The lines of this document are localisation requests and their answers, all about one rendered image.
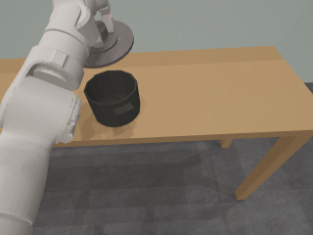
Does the lid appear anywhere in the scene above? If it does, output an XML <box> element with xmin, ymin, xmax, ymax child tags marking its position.
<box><xmin>84</xmin><ymin>20</ymin><xmax>134</xmax><ymax>69</ymax></box>

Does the knob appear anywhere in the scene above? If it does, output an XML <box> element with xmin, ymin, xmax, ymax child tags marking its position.
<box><xmin>96</xmin><ymin>21</ymin><xmax>109</xmax><ymax>41</ymax></box>

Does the pot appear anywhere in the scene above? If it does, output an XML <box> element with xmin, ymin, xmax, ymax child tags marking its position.
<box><xmin>83</xmin><ymin>70</ymin><xmax>141</xmax><ymax>127</ymax></box>

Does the table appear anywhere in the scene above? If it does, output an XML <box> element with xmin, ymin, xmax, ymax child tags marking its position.
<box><xmin>0</xmin><ymin>45</ymin><xmax>313</xmax><ymax>200</ymax></box>

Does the robot left upper arm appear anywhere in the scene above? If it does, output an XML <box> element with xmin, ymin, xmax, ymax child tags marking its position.
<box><xmin>0</xmin><ymin>75</ymin><xmax>82</xmax><ymax>235</ymax></box>

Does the left robot forearm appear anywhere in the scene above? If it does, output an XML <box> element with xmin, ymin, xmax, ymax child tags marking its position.
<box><xmin>0</xmin><ymin>0</ymin><xmax>99</xmax><ymax>128</ymax></box>

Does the robot left hand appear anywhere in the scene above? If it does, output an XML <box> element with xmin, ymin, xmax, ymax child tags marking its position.
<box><xmin>93</xmin><ymin>0</ymin><xmax>114</xmax><ymax>48</ymax></box>

